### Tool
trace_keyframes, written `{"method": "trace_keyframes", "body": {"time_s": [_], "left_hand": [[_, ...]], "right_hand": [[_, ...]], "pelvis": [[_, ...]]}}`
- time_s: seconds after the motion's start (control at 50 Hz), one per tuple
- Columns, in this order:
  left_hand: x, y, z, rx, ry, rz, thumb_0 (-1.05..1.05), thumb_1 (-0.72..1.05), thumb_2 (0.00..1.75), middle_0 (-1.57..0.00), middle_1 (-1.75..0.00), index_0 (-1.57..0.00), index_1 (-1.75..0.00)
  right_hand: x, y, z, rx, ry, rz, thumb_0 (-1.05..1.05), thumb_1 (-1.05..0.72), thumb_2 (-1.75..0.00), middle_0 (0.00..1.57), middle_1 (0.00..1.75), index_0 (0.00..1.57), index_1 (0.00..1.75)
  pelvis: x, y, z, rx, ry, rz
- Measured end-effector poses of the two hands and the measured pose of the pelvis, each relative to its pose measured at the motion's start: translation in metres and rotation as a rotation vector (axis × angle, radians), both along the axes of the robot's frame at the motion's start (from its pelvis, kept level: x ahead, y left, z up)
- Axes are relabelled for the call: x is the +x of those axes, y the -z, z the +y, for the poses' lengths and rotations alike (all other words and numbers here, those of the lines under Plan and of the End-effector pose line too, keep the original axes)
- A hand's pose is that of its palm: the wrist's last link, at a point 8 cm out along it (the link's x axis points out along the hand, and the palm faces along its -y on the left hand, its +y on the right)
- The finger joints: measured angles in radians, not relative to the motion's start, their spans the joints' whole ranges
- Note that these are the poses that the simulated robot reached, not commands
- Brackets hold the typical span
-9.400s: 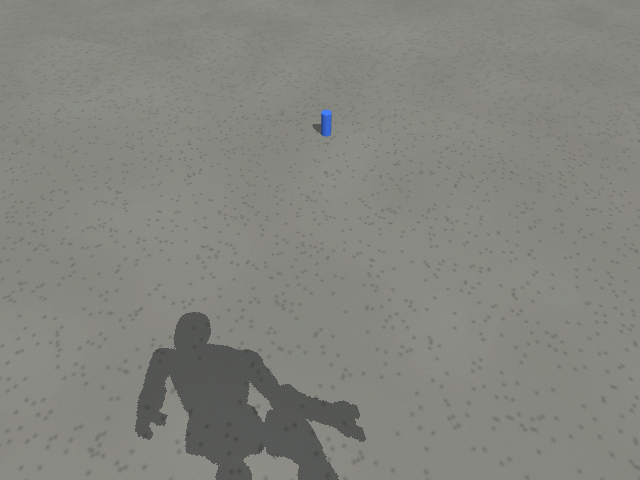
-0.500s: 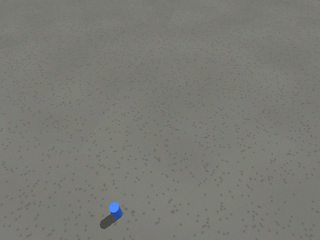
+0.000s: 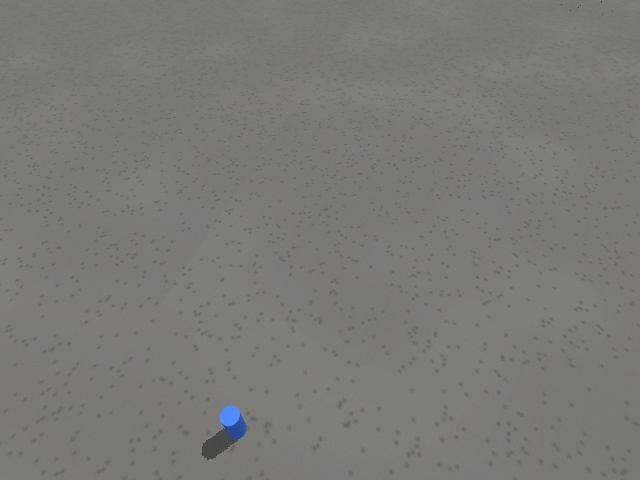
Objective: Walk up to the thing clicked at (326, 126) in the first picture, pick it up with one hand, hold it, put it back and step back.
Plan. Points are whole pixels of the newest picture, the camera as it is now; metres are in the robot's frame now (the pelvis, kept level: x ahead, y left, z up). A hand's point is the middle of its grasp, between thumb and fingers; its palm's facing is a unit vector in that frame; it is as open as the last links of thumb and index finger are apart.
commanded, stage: stand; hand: left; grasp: from above
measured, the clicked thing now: (233, 422) +0.40 +0.26 -0.72
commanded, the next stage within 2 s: rise first in 0.54 s
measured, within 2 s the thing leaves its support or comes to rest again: neither
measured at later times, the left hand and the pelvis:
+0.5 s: hand out of the picture +0.07 +0.25 -0.16, palm faces -0.03 -0.94 -0.35, open 7.4 cm; pelvis +0.00 +0.00 +0.00, yaw +0 degrees
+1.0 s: hand out of the picture +0.15 +0.26 -0.18, palm faces -0.07 -0.92 -0.40, open 11.0 cm; pelvis -0.01 +0.01 -0.03, yaw +1 degrees
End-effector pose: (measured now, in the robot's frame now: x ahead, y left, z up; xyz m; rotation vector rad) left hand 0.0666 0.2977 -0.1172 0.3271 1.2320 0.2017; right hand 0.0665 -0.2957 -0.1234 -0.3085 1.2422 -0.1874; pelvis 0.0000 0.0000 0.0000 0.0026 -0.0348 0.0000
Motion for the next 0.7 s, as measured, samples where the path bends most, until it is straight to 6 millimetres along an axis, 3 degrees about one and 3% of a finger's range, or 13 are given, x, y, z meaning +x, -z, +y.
{"method": "trace_keyframes", "body": {"time_s": [0.66,0.7], "left_hand": [[-0.001,0.001,0.001,0.0,0.001,0.009,0.0,0.9,0.9,-0.2,-0.3,-0.21,-0.3],[0.008,0.0,-0.001,-0.003,-0.019,-0.039,0.0,0.88,0.91,-0.2,-0.32,-0.21,-0.32]], "right_hand": [[-0.001,0.0,0.001,-0.001,0.0,0.011,0.0,-0.91,-0.89,0.2,0.3,0.2,0.3],[0.003,0.0,0.004,-0.001,0.008,-0.037,0.0,-0.91,-0.9,0.2,0.3,0.2,0.3]], "pelvis": [[0.001,0.0,0.001,0.0,-0.001,0.004],[-0.001,0.002,0.002,-0.001,-0.01,0.028]]}}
